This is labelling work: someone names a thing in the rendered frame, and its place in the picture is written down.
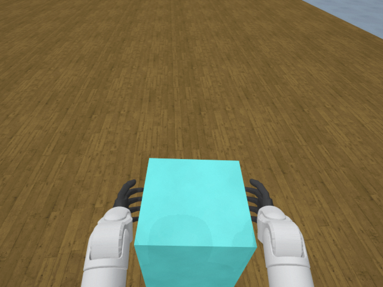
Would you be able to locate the carton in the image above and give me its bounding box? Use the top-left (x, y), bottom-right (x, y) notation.
top-left (134, 158), bottom-right (257, 287)

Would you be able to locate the right robot hand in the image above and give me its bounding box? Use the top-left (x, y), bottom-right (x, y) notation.
top-left (245, 179), bottom-right (274, 223)

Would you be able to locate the left robot hand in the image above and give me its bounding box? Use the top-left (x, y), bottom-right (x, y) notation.
top-left (113, 179), bottom-right (144, 222)

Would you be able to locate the robot right forearm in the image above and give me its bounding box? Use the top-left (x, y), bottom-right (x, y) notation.
top-left (257, 206), bottom-right (314, 287)

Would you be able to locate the robot left forearm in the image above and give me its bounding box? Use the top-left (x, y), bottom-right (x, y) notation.
top-left (81, 206), bottom-right (133, 287)

